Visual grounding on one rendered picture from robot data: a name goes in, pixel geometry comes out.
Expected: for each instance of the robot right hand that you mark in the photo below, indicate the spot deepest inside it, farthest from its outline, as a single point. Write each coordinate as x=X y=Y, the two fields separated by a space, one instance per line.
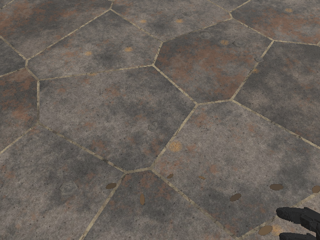
x=307 y=217

